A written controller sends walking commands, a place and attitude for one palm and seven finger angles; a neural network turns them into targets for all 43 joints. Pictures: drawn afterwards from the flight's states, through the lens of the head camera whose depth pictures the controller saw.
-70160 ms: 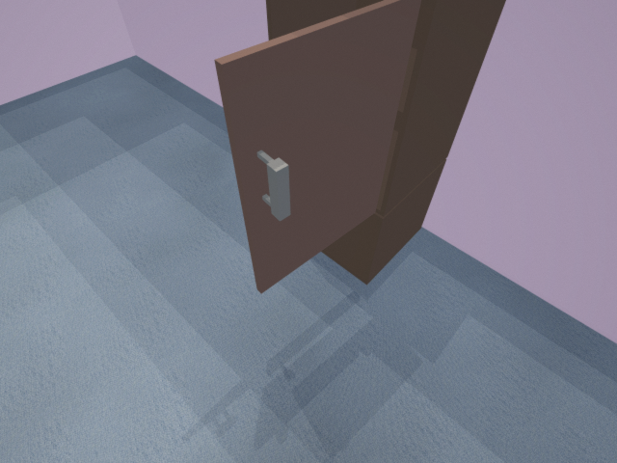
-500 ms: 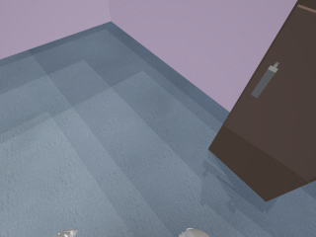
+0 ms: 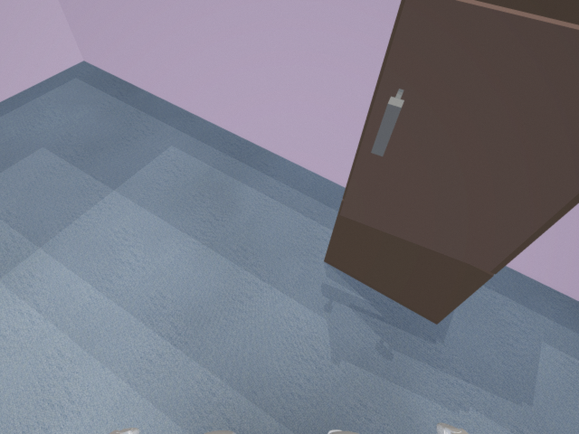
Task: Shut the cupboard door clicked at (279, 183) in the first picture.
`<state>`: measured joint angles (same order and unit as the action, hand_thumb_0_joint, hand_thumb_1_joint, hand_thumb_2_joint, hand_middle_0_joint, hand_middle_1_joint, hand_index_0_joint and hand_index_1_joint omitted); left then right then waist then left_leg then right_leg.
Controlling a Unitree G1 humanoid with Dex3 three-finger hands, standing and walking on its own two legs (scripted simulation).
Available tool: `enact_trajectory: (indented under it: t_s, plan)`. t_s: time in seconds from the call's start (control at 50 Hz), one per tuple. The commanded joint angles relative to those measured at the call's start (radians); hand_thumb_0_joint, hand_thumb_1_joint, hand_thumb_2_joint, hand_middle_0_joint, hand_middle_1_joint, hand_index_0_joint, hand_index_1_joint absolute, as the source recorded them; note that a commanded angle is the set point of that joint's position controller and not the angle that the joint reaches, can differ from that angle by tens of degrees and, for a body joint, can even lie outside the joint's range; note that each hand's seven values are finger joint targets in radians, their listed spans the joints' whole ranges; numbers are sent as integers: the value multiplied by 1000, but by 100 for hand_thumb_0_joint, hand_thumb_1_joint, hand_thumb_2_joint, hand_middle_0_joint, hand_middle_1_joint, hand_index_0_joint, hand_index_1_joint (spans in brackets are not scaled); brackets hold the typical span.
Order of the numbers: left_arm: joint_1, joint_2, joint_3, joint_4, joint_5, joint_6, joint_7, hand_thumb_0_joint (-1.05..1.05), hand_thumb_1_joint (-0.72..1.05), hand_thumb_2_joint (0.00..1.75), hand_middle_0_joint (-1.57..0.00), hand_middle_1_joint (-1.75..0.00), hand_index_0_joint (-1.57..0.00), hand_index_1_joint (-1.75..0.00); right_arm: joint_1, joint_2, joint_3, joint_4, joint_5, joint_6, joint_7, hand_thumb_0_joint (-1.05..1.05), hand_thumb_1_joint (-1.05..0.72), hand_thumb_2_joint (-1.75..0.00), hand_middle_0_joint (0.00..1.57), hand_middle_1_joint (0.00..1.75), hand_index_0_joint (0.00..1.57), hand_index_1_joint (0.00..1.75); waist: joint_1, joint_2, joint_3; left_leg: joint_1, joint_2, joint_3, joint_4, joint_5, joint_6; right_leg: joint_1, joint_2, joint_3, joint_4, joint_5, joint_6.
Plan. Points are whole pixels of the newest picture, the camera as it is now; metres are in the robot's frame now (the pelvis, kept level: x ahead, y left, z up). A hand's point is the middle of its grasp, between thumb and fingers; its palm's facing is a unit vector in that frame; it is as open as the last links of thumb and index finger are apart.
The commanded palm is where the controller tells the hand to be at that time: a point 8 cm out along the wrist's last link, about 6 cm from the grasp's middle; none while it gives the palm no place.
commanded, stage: turn to face it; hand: left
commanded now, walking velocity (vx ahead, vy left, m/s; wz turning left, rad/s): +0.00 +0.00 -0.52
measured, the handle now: (389, 122) +0.68 -0.15 +0.03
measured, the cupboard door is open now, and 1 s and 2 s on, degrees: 8 8 8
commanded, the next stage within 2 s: take the last steps up to it in 0.46 s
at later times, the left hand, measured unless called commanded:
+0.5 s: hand (193, 424) +0.15 +0.15 -0.15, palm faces -0.21 -0.94 -0.25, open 7.4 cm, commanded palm none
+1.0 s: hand (242, 379) +0.22 +0.09 -0.16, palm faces -0.36 -0.91 -0.20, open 7.4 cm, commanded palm none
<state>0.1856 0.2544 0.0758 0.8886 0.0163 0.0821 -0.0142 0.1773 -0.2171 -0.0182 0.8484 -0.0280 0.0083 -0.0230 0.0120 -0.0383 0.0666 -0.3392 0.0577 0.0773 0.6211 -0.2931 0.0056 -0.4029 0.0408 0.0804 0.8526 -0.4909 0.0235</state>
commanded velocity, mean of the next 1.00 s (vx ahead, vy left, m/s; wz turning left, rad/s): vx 0.11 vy -0.05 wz -0.24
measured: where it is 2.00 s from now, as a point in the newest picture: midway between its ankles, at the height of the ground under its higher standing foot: outside the picture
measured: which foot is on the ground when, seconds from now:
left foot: down 0.00-0.28, up 0.30-0.58, down 0.60-0.98, up 1.00-1.00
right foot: up 0.00-0.26, down 0.28-0.62, up 0.64-0.96, down 0.98-1.00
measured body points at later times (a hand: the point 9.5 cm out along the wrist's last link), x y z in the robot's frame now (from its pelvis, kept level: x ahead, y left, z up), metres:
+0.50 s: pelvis +0.01 -0.02 +0.01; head +0.05 -0.04 +0.46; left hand +0.16 +0.20 -0.13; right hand +0.00 -0.29 -0.14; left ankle +0.03 +0.10 -0.68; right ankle -0.02 -0.13 -0.73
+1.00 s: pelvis +0.07 -0.07 +0.00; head +0.09 -0.08 +0.45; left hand +0.24 +0.13 -0.14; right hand -0.06 -0.29 -0.15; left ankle +0.07 +0.10 -0.72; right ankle +0.03 -0.18 -0.73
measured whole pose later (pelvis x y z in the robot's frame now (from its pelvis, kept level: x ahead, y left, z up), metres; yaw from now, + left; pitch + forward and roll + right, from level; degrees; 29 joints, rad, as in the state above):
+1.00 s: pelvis +0.07 -0.07 +0.00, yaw -21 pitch +2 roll +0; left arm 0.18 0.22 0.07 0.97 0.03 0.02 -0.05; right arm 0.38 -0.21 -0.04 1.05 -0.03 0.00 -0.02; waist -0.04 0.01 0.03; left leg -0.21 0.14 0.13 0.59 -0.41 -0.05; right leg -0.29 -0.02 -0.07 0.52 -0.27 -0.01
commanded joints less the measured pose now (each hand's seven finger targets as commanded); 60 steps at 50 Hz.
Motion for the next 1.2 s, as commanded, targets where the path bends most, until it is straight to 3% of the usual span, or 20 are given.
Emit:
enact_trajectory:
  t_s: [0.0, 0.12, 0.22, 0.24, 0.26, 0.28, 0.38, 0.54, 0.56, 0.58, 0.62, 0.72, 0.84, 0.92, 0.94, 0.96, 0.98, 1.0, 1.06, 1.18]
  plan:
    - [-41, 92, 38, -95, 7, -31, -22, 0, 90, 90, -20, -30, -20, -30, 36, -203, -48, -66, -8, -15, -21, 0, -90, -90, 20, 30, 20, 30, -14, 210, -57, 152, 309, -222, -306, 340, 134, -170, -65, -44, 334, -1, 26]
    - [-85, 43, 13, -103, 5, -31, -27, 0, 90, 90, -20, -30, -20, -30, 113, -201, -60, -12, -6, -7, -18, 0, -90, -90, 20, 30, 20, 30, -58, 230, -114, 254, 278, -47, -211, 530, 122, -37, -47, -151, 1, 23, 19]
    - [8, 62, 13, -70, 5, -46, -18, 0, 90, 90, -20, -30, -20, -30, 79, -215, -72, 4, 4, 4, -4, 0, -90, -90, 20, 30, 20, 30, -4, 231, -134, 153, 258, 10, -91, 400, 51, 212, -30, -177, -365, 275, -16]
    - [78, 116, 23, -48, 10, -55, -10, 0, 90, 90, -20, -30, -20, -30, 68, -188, -71, -3, 13, 4, 1, 0, -90, -90, 20, 30, 20, 30, 27, 110, -163, 58, 211, 57, 27, 244, -2, 348, -112, -75, -466, 417, -45]
    - [111, 219, 42, -32, 20, -66, 5, 0, 90, 90, -20, -30, -20, -30, 44, -104, -53, -40, 19, 6, 5, 0, -90, -90, 20, 30, 20, 30, 44, -212, -142, -205, 55, 134, 226, -235, -65, 467, -362, 239, -522, 662, -143]
    - [155, 246, 39, -18, 6, -67, 13, 0, 90, 90, -20, -30, -20, -30, 4, -116, -46, -55, 18, 20, 0, 0, -90, -90, 20, 30, 20, 30, 77, -180, -133, -226, 20, 9, 398, -359, -63, 372, -447, 290, -518, 755, -244]
    - [-22, 139, 18, -55, 9, -65, 33, 0, 90, 90, -20, -30, -20, -30, 57, -98, -41, 17, 13, 26, 1, 0, -90, -90, 20, 30, 20, 30, -24, -116, -103, -188, 34, -54, 464, -148, -75, 253, -282, 94, -486, 683, -214]
    - [-24, 131, 23, -17, 4, -56, 30, 0, 90, 90, -20, -30, -20, -30, 158, -65, -29, 61, 15, 6, -6, 0, -90, -90, 20, 30, 20, 30, -54, -90, -99, 112, -16, -15, -115, 78, -55, 141, -226, 120, -414, 498, -150]
    - [-10, 88, 15, -20, -3, -52, 27, 0, 90, 90, -20, -30, -20, -30, 192, -102, -31, 70, 10, -9, -8, 0, -90, -90, 20, 30, 20, 30, -59, 17, -124, 212, 52, -97, -240, 135, -32, 76, -154, 71, -336, 363, -97]
    - [34, 29, 5, -25, -9, -47, 18, 0, 90, 90, -20, -30, -20, -30, 207, -194, -45, 71, -7, -17, -12, 0, -90, -90, 20, 30, 20, 30, -49, 258, -126, 266, 253, -331, -306, 138, 55, -42, -29, -34, -184, 91, -40]
    - [-37, 50, 8, -54, 13, -38, 8, 0, 90, 90, -20, -30, -20, -30, 241, -249, -57, 69, -18, -15, -24, 0, -90, -90, 20, 30, 20, 30, -89, 301, -58, 192, 408, -540, -434, -129, 173, -182, -19, -45, 171, -111, -29]
    - [-41, 25, 9, -11, 12, -55, -31, 0, 90, 90, -20, -30, -20, -30, 180, -155, -37, 70, -12, -40, -25, 0, -90, -90, 20, 30, 20, 30, -49, 171, -39, 218, 270, -219, -394, 92, 115, -181, -75, -74, 180, 102, -7]
    - [-80, -5, -1, -11, 12, -57, -42, 0, 90, 90, -20, -30, -20, -30, 211, -178, -61, 120, -15, -32, -14, 0, -90, -90, 20, 30, 20, 30, -69, 221, -29, 184, 276, -124, -385, 8, 114, -40, -68, -149, -131, 119, -9]
    - [60, 31, 11, 50, 14, -72, -39, 0, 90, 90, -20, -30, -20, -30, 169, -169, -66, 134, -6, -24, -6, 0, -90, -90, 20, 30, 20, 30, -1, 136, -64, 50, 207, -51, -216, -61, 57, 275, -21, -187, -408, 259, -26]
    - [148, 83, 23, 78, 16, -87, -30, 0, 90, 90, -20, -30, -20, -30, 159, -135, -57, 126, 4, -29, 0, 0, -90, -90, 20, 30, 20, 30, 44, 6, -95, -87, 136, 34, -50, -86, 16, 456, -118, -64, -507, 194, -66]
    - [250, 187, 43, 115, 19, -99, -13, 0, 90, 90, -20, -30, -20, -30, 117, -50, -35, 86, 14, -36, 6, 0, -90, -90, 20, 30, 20, 30, 89, -271, -114, -311, -6, 129, 216, -301, -33, 590, -346, 266, -611, 137, -177]
    - [276, 197, 39, 120, 4, -94, -3, 0, 90, 90, -20, -30, -20, -30, 42, -80, -37, 52, 8, -31, 6, 0, -90, -90, 20, 30, 20, 30, 111, -185, -79, -349, 2, 12, 384, -376, -23, 495, -420, 331, -658, 129, -252]
    - [230, 166, 34, 122, 9, -102, 8, 0, 90, 90, -20, -30, -20, -30, 41, -76, -42, 68, 10, -30, -1, 0, -90, -90, 20, 30, 20, 30, 74, -232, -59, -382, 23, -32, 479, -303, -21, 457, -396, 358, -660, 166, -274]
    - [102, 58, 0, 100, 9, -111, 23, 0, 90, 90, -20, -30, -20, -30, 79, -55, -36, 107, 1, -26, 11, 0, -90, -90, 20, 30, 20, 30, -9, -97, -15, -280, 64, -35, 441, -160, -33, 327, -314, 89, -604, 446, -251]
    - [104, 52, -12, 136, 7, -125, 25, 0, 90, 90, -20, -30, -20, -30, 107, -2, -17, 114, 4, -26, 21, 0, -90, -90, 20, 30, 20, 30, -39, -71, -22, -68, 12, 32, 87, -18, -24, 266, -252, -10, -569, 566, -213]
